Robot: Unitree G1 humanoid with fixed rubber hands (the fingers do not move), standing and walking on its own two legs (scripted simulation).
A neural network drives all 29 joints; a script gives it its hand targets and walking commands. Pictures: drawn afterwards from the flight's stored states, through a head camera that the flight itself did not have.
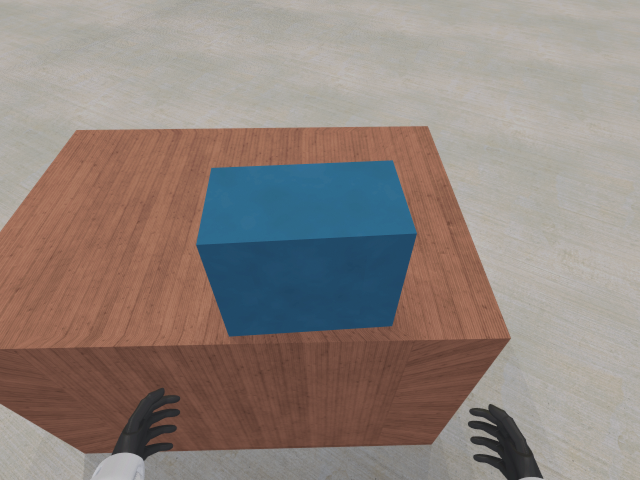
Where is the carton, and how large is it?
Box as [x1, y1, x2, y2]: [196, 160, 416, 336]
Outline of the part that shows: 392,160 211,168 196,245 229,336 387,326 392,324 416,234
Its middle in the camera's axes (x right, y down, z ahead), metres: -0.02 +0.01 +0.64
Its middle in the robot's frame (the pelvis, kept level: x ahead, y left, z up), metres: +0.47 +0.02 -0.01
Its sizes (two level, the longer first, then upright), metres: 0.286 0.162 0.237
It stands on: a pedestal, 0.64 m high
